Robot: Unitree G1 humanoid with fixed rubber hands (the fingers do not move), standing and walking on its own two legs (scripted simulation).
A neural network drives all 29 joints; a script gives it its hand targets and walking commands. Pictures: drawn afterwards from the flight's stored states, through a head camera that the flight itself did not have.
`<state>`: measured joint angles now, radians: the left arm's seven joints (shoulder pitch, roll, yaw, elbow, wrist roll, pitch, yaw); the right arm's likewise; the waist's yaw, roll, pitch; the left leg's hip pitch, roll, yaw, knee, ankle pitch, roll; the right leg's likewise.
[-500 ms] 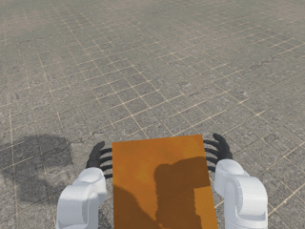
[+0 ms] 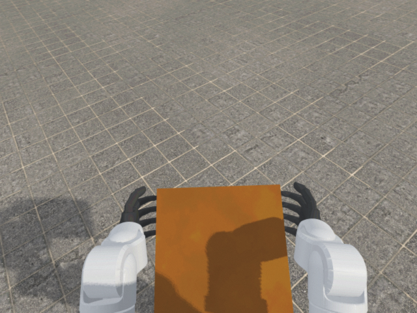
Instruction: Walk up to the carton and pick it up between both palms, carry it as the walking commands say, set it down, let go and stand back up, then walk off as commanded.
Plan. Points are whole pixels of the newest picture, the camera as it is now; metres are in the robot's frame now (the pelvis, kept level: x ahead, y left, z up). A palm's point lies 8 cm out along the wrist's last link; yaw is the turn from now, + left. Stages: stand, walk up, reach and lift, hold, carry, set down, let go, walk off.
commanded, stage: carry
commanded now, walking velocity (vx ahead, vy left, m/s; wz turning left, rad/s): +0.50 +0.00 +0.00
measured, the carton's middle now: (219, 243) +0.27 -0.03 -0.01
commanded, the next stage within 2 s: none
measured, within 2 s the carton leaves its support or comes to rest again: neither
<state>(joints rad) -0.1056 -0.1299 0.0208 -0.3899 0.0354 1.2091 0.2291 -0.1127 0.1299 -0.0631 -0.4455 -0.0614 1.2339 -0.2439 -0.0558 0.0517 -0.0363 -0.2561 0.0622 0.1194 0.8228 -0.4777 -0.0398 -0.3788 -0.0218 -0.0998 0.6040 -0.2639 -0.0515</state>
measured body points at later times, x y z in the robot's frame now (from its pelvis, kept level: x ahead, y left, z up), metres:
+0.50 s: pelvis +0.35 +0.00 +0.00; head +0.38 -0.02 +0.45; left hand +0.61 +0.14 +0.06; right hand +0.61 -0.15 +0.05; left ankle +0.33 +0.12 -0.73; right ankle +0.30 -0.10 -0.69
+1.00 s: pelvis +0.72 +0.00 -0.01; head +0.73 -0.01 +0.44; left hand +0.98 +0.16 +0.06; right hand +1.00 -0.14 +0.07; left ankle +0.75 +0.09 -0.73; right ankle +0.53 -0.11 -0.64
